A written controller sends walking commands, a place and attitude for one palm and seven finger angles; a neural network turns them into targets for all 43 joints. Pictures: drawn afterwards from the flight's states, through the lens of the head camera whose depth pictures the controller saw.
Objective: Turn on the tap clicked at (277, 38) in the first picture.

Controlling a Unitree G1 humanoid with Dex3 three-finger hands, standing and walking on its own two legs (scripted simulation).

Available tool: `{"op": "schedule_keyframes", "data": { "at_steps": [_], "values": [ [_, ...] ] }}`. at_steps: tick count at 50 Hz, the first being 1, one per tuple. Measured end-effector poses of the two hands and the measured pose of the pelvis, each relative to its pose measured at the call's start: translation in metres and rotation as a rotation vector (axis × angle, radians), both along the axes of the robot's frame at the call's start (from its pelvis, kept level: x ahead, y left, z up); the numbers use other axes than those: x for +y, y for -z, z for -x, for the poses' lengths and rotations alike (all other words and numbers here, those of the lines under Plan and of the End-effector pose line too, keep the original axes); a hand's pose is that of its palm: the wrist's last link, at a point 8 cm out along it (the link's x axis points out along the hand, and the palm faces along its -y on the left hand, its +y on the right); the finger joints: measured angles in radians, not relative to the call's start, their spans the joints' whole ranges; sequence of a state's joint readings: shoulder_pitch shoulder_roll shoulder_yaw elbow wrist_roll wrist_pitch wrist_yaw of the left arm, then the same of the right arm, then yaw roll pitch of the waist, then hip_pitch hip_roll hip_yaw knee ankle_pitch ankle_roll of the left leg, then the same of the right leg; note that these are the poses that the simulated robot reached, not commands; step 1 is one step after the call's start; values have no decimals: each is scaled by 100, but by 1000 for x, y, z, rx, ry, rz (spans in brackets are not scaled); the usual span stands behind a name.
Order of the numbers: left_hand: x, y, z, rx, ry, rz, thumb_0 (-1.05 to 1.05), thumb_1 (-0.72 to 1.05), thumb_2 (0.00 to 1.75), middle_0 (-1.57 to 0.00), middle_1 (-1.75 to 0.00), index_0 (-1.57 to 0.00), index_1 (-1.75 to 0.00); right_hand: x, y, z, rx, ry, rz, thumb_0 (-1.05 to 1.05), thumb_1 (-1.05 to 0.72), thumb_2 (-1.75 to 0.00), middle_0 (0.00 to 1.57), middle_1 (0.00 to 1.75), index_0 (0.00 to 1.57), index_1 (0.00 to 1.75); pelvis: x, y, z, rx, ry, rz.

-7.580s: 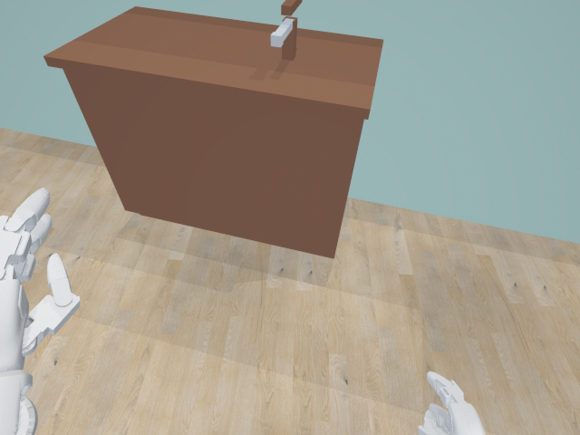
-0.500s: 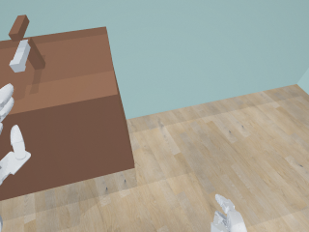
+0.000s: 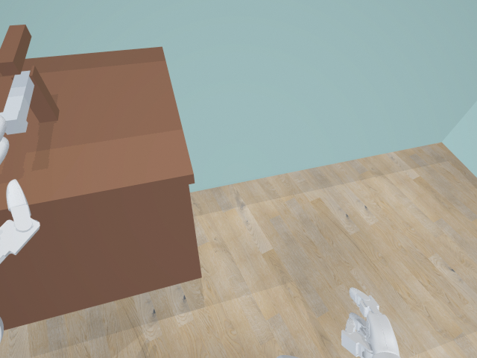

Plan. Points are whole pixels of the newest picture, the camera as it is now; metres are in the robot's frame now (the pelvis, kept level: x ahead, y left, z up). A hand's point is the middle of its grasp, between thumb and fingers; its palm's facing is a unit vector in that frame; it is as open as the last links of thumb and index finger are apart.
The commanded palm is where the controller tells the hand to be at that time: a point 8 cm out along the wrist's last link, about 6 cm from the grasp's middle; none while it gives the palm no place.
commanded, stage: come to a stop and stand still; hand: left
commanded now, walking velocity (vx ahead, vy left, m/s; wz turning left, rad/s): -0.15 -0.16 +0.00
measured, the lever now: (13, 122) +0.44 +0.41 +0.13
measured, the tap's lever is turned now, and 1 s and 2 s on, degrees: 0 0 0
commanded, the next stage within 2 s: look again from close up in 1.80 s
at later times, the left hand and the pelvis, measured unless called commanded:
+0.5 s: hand out of the picture +0.23 +0.28 +0.21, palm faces +0.50 -0.74 -0.45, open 7.4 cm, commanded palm +0.14 +0.27 +0.18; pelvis -0.03 -0.01 +0.00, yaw -1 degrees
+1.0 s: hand out of the picture +0.19 +0.30 +0.17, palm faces +0.43 -0.85 -0.31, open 7.4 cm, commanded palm +0.13 +0.33 +0.18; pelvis -0.03 +0.05 +0.01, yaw +0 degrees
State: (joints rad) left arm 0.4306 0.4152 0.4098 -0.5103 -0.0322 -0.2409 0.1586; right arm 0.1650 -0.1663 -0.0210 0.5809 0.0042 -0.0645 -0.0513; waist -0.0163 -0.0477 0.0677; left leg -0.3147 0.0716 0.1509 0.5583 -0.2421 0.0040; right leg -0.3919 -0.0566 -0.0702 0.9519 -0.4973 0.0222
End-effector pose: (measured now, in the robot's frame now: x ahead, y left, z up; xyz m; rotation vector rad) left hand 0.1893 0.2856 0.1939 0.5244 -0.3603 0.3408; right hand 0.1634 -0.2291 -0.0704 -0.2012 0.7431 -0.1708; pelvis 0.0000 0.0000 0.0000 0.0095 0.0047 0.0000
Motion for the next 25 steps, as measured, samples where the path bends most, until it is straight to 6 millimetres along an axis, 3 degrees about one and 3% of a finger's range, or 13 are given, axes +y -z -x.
{"op": "schedule_keyframes", "data": {
  "at_steps": [4,8,13,19,21,23,25],
  "values": [
    [-13,-2,-2,38,28,23,2,89,90,-21,-30,-21,-30,26,2,-3,-6,-55,-71,1,-90,-90,20,30,20,30,-2,-4,-7,2,8,7],
    [-26,-2,0,78,27,-14,1,89,90,-21,-30,-21,-30,33,14,-3,7,-89,-121,1,-90,-90,21,30,20,30,-11,-1,-11,-8,11,3],
    [-31,1,0,111,-15,9,1,88,90,-21,-30,-21,-30,17,25,1,46,-78,-121,1,-90,-90,21,30,20,30,-16,-1,-10,-3,15,7],
    [-28,9,6,123,-17,41,1,88,90,-21,-30,-21,-30,-12,15,11,58,-27,-19,2,-90,-90,21,30,20,30,-13,-3,-1,-6,8,-1],
    [-20,5,8,97,-5,-17,1,88,90,-21,-30,-21,-30,-19,10,16,42,-26,30,2,-90,-90,21,30,20,30,-11,-1,5,-11,4,12],
    [7,-18,2,-25,-22,-126,1,88,90,-22,-31,-22,-30,-22,6,24,41,-55,67,2,-90,-90,20,30,20,30,-11,0,17,-18,-7,7],
    [32,-29,-1,-109,-68,-101,1,88,90,-22,-31,-22,-30,-22,0,32,38,-70,67,2,-90,-90,20,30,20,30,-8,-1,27,-25,10,-2]
  ]
}}
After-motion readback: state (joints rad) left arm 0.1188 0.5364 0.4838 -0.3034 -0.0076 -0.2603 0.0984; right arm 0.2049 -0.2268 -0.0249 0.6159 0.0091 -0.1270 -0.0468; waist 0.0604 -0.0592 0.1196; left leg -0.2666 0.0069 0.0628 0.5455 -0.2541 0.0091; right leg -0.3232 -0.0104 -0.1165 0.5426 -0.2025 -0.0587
